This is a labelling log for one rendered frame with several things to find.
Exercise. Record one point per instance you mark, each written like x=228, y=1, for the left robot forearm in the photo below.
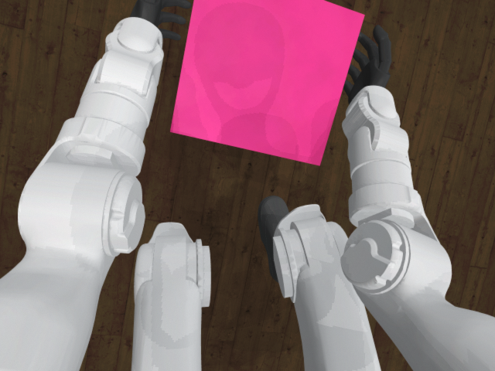
x=109, y=126

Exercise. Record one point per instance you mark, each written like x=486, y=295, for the right robot upper arm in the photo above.
x=402, y=277

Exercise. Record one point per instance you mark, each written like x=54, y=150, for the left robot upper arm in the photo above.
x=75, y=219

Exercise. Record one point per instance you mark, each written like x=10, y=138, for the robot right foot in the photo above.
x=270, y=211

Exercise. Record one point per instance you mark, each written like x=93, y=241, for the left robot hand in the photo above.
x=150, y=10

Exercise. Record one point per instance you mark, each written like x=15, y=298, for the right robot forearm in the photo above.
x=380, y=169

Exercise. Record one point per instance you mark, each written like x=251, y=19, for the right robot shin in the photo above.
x=312, y=211

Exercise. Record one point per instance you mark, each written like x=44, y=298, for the carton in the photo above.
x=265, y=75

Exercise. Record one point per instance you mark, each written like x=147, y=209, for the right robot hand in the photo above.
x=375, y=69

